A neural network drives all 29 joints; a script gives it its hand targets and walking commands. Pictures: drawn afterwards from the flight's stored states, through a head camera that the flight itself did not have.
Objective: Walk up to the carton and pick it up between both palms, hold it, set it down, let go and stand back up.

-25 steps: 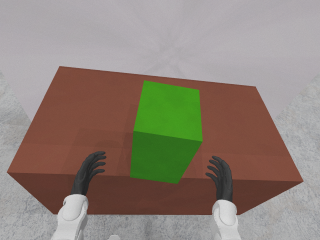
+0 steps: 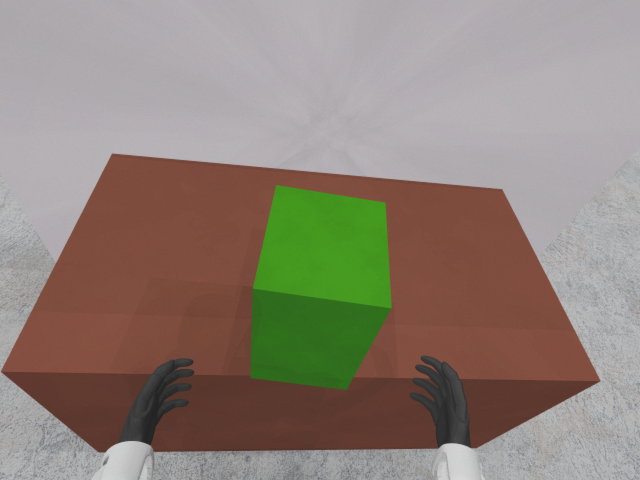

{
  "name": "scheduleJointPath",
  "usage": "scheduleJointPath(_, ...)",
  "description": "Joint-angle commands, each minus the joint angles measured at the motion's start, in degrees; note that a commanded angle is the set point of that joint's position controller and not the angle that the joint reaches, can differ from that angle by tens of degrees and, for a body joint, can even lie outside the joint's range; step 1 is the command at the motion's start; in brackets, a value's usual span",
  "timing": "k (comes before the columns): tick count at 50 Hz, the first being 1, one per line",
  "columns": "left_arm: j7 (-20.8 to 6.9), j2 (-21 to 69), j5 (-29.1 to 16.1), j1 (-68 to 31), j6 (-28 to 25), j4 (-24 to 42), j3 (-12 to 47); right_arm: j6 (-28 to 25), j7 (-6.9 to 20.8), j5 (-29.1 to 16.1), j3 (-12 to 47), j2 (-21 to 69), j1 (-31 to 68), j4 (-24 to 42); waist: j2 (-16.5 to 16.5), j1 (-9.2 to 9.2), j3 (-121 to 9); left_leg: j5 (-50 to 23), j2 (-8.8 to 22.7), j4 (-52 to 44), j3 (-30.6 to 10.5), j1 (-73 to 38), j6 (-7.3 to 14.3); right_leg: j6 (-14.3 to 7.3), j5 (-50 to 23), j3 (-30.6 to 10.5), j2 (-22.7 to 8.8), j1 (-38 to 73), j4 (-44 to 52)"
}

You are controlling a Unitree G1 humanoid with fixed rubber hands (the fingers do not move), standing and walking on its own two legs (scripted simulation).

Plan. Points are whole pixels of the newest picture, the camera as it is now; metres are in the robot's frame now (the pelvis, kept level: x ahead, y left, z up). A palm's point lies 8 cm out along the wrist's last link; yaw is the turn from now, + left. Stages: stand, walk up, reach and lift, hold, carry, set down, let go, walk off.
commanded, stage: set down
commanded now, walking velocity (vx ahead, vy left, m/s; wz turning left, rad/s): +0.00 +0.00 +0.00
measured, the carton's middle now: (314, 295) +0.42 -0.02 -0.07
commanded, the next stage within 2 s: let go in 1.18 s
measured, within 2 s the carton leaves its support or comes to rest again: neither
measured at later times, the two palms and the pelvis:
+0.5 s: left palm (169, 431) +0.21 +0.17 -0.07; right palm (483, 432) +0.20 -0.23 -0.04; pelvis +0.01 -0.03 +0.01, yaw +0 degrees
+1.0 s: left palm (167, 438) +0.21 +0.17 -0.07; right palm (481, 439) +0.20 -0.23 -0.05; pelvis +0.00 -0.03 +0.01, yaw +0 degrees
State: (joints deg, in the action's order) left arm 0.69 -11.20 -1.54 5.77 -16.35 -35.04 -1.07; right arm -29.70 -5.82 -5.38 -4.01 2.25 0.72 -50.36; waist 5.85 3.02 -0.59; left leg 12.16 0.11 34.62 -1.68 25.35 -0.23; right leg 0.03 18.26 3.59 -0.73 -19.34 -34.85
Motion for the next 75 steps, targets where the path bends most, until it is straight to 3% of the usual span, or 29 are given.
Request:
scheduleJointPath(1,-1.6,-10.7,-6.4,-4.0,-1.3,8.2,2.1,-0.3,-0.3,0.8,7.5,-7.9,-4.2,15.7,-7.3,-3.66,-9.0,-7.6,-1.0,-8.8,4.9,-24.8,-1.2,-0.2,-10.4,-5.6,-0.9,3.3,13.8)
scheduleJointPath(3,-3.2,-11.2,-6.9,-2.2,-1.5,7.5,0.9,-0.2,-0.6,0.4,9.7,-8.6,-6.4,15.7,-5.3,-2.76,-8.5,-10.1,-1.9,-8.2,5.6,-24.3,-0.4,0.5,-16.2,-6.3,-1.1,5.6,13.7)
scheduleJointPath(4,-3.6,-12.8,-7.1,-4.9,-2.0,6.0,-1.1,-0.3,-1.2,0.2,10.7,-7.7,-4.3,17.1,-3.7,-4.12,-9.3,-9.4,-2.3,-7.8,6.1,-23.0,0.0,1.2,-17.3,-6.8,-1.5,6.5,13.4)
scheduleJointPath(5,-4.0,-13.0,-7.1,-3.4,-1.7,7.7,-1.7,-0.2,-1.1,0.0,11.0,-7.9,-6.1,17.1,-3.6,-3.42,-9.9,-9.9,-2.5,-7.8,6.0,-22.1,0.1,1.4,-19.8,-7.2,-1.7,8.1,13.1)
scheduleJointPath(8,-4.9,-11.7,-5.5,-2.5,-0.5,6.0,-2.7,0.1,-1.1,0.0,11.1,-9.5,-5.8,15.0,-4.5,-4.30,-9.0,-9.3,-2.3,-8.6,5.5,-22.1,-0.2,1.6,-20.5,-7.0,-1.3,8.7,13.2)
scheduleJointPath(11,-6.0,-11.8,-5.5,-1.3,0.7,5.9,-3.7,0.8,-1.3,0.0,11.5,-9.6,-6.8,16.0,-2.8,-4.17,-9.3,-8.9,-2.6,-9.1,5.6,-20.4,0.0,2.1,-22.5,-7.8,-1.8,10.9,13.5)
scheduleJointPath(16,-6.8,-12.2,-4.5,-2.8,2.9,5.2,-6.0,2.2,-1.7,0.6,12.0,-9.2,-4.9,16.8,-1.8,-5.83,-8.3,-7.5,-2.6,-9.0,5.3,-19.8,0.2,2.5,-18.3,-8.9,-3.0,10.9,14.8)
scheduleJointPath(18,-6.9,-12.4,-3.8,-2.8,4.1,5.8,-6.4,2.9,-1.7,1.0,11.6,-9.0,-5.0,16.8,-2.1,-5.56,-7.7,-7.0,-2.8,-9.3,5.6,-20.2,0.1,2.6,-17.3,-8.9,-2.9,10.9,15.2)
scheduleJointPath(20,-6.0,-11.3,-3.3,-2.8,5.2,6.9,-5.2,3.5,-1.0,1.5,10.5,-10.4,-4.2,15.9,-3.9,-5.56,-7.7,-7.2,-2.4,-9.9,5.6,-20.5,-0.3,1.9,-16.9,-7.6,-1.8,9.8,15.0)
scheduleJointPath(24,-5.7,-12.8,-3.9,-4.9,6.3,7.0,-5.5,5.3,-1.5,2.4,9.6,-8.8,-2.5,18.2,-2.4,-5.66,-7.7,-5.3,-2.6,-10.4,6.7,-20.3,0.3,2.2,-12.8,-7.8,-2.2,9.4,15.9)
scheduleJointPath(27,-4.9,-11.0,-2.7,-4.2,8.3,7.2,-4.9,6.7,-0.8,3.2,8.0,-10.6,-2.7,16.2,-4.3,-5.31,-6.8,-5.4,-1.9,-10.9,6.3,-21.6,-0.2,1.4,-10.0,-7.2,-1.5,8.2,16.1)
scheduleJointPath(32,-3.5,-11.8,-2.5,-4.9,9.8,8.6,-4.8,7.9,-0.5,3.4,6.6,-10.4,-1.8,18.6,-4.5,-5.63,-8.6,-5.8,-1.8,-11.1,6.9,-23.2,-0.2,1.0,-9.8,-6.1,-1.2,7.5,16.1)
scheduleJointPath(33,-3.7,-12.2,-3.2,-5.4,10.1,7.8,-4.5,8.7,-0.6,3.2,7.1,-9.6,-1.6,19.2,-3.6,-4.92,-8.2,-4.4,-2.1,-11.0,7.2,-22.1,0.1,1.2,-8.9,-6.9,-1.7,7.7,16.7)
scheduleJointPath(46,-2.6,-11.5,-0.7,-4.8,14.6,7.6,-4.2,13.1,0.4,3.9,5.5,-12.0,-2.2,16.0,-5.5,-4.09,-5.8,-5.6,-2.1,-11.5,7.3,-24.3,-0.7,0.7,-11.7,-4.9,-0.7,6.6,16.2)
scheduleJointPath(49,-2.9,-12.4,-1.6,-4.3,14.5,8.8,-4.4,13.2,0.4,3.5,5.5,-11.5,-2.3,17.7,-3.8,-4.03,-7.5,-6.5,-2.1,-11.0,7.2,-23.5,-0.4,1.1,-13.7,-5.5,-1.2,7.9,16.2)
scheduleJointPath(50,-2.4,-11.5,-0.7,-4.4,15.3,8.3,-4.1,13.4,0.7,3.9,4.7,-12.7,-1.7,16.7,-5.3,-3.96,-6.3,-5.7,-1.9,-11.3,7.2,-23.7,-0.9,0.9,-12.4,-5.1,-0.8,6.8,16.0)
scheduleJointPath(55,-1.4,-11.1,-0.2,-4.3,16.6,9.1,-3.5,14.7,1.7,3.7,3.8,-13.9,-1.6,15.2,-7.0,-4.23,-5.9,-5.1,-1.6,-12.2,7.3,-25.6,-1.1,0.0,-9.4,-3.7,0.2,4.9,16.2)
scheduleJointPath(57,-1.5,-11.7,-0.4,-3.2,16.7,9.8,-3.9,14.7,1.6,3.5,3.8,-13.9,-2.6,17.1,-5.7,-3.93,-6.2,-5.9,-1.8,-12.2,7.7,-26.0,-0.9,0.4,-11.4,-3.9,0.1,5.9,16.3)
scheduleJointPath(63,-0.9,-10.2,-0.5,-1.9,18.1,10.5,-2.9,15.6,2.7,3.5,3.0,-15.3,-3.6,16.5,-6.5,-3.16,-6.1,-5.7,-1.7,-12.3,7.4,-25.0,-0.8,0.3,-11.5,-4.2,0.2,5.6,16.3)
scheduleJointPath(64,-1.0,-10.8,-0.6,-2.6,18.2,11.0,-3.4,15.8,2.7,3.3,3.3,-15.0,-3.3,17.5,-5.3,-3.20,-5.8,-4.9,-1.7,-12.3,7.6,-24.3,-0.4,0.7,-11.0,-4.7,0.0,5.7,16.4)
scheduleJointPath(69,0.0,-9.2,-0.1,-2.1,19.2,12.3,-2.3,16.3,3.9,3.6,2.1,-16.7,-4.0,14.8,-7.5,-3.11,-6.0,-5.0,-1.1,-12.7,7.3,-25.5,-1.0,0.0,-9.5,-3.6,0.7,4.1,16.2)
scheduleJointPath(71,-0.1,-9.1,0.0,-1.7,19.3,11.3,-2.5,16.6,3.9,3.6,2.5,-16.3,-4.2,15.4,-5.9,-3.25,-5.7,-5.2,-1.4,-12.7,7.5,-24.8,-0.7,0.4,-10.0,-4.2,0.5,5.1,16.3)
scheduleJointPath(75,0.6,-7.5,0.9,0.3,20.1,12.3,-2.0,16.9,5.0,3.7,1.7,-18.4,-5.8,14.0,-6.2,-2.83,-5.3,-6.1,-1.2,-12.6,7.0,-25.0,-0.7,0.1,-9.8,-4.5,0.6,4.5,16.6)
